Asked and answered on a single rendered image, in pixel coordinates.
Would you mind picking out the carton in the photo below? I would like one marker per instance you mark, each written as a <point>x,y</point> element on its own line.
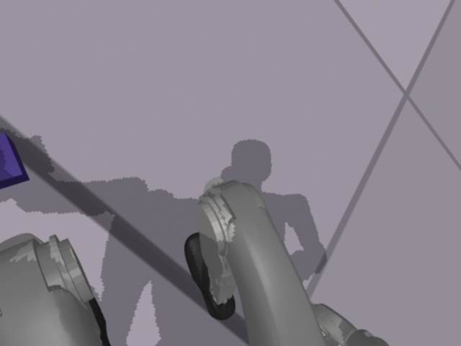
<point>12,170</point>

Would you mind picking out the right robot arm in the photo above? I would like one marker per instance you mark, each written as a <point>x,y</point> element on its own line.
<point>362,337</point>

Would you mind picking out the left robot foot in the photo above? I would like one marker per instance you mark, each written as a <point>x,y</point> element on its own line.
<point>100,321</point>

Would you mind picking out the right robot hand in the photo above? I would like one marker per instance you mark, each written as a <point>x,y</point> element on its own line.
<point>336,328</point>

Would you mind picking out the right robot foot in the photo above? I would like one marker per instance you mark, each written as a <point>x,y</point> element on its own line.
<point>199,272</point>

